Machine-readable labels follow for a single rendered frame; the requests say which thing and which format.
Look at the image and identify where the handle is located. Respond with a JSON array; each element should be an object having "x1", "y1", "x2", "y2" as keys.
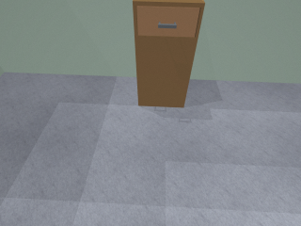
[{"x1": 158, "y1": 22, "x2": 177, "y2": 29}]

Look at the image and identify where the drawer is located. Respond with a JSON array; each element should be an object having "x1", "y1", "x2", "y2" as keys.
[{"x1": 136, "y1": 6, "x2": 200, "y2": 38}]

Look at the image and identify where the cabinet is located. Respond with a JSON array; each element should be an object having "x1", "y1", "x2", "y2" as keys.
[{"x1": 133, "y1": 0, "x2": 205, "y2": 108}]

